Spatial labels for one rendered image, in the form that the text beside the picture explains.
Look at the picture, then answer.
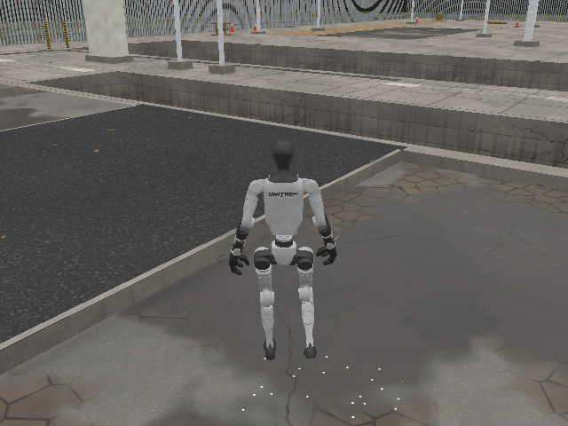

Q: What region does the left robot shin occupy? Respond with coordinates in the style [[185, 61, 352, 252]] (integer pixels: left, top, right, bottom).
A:
[[260, 292, 274, 348]]

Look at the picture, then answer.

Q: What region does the left robot hand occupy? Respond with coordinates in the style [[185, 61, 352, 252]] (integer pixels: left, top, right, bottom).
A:
[[229, 252, 249, 275]]

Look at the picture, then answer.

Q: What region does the robot right forearm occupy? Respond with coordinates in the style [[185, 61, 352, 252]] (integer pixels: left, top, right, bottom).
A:
[[318, 213, 335, 249]]

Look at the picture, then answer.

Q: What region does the robot right thigh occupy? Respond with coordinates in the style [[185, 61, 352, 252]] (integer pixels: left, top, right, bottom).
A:
[[296, 247, 314, 302]]

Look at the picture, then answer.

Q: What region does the right robot hand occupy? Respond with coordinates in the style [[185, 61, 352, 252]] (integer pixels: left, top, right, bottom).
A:
[[316, 246, 337, 265]]

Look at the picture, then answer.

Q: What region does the right robot upper arm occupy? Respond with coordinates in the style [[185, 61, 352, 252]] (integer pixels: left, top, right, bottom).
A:
[[302, 178, 327, 227]]

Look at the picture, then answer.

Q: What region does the robot left forearm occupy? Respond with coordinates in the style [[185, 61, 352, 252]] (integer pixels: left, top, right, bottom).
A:
[[231, 215, 249, 256]]

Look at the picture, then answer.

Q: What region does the left robot upper arm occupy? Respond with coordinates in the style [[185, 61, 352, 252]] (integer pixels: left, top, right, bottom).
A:
[[241, 179, 265, 229]]

